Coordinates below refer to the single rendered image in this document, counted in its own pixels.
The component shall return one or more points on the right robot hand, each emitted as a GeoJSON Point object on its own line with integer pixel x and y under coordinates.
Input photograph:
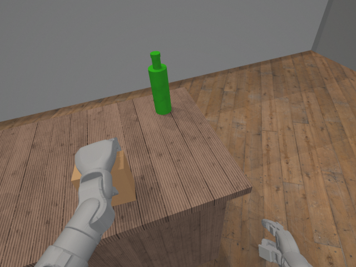
{"type": "Point", "coordinates": [272, 251]}

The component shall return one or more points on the left robot hand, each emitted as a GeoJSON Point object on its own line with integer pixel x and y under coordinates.
{"type": "Point", "coordinates": [98, 155]}

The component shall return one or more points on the robot left forearm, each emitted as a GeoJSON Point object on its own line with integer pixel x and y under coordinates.
{"type": "Point", "coordinates": [93, 216]}

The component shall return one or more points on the sponge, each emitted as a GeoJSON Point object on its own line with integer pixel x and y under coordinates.
{"type": "Point", "coordinates": [122, 180]}

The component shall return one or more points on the table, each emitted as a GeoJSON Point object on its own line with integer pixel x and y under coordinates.
{"type": "Point", "coordinates": [184, 176]}

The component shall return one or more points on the robot right forearm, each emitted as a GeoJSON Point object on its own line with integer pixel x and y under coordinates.
{"type": "Point", "coordinates": [294, 259]}

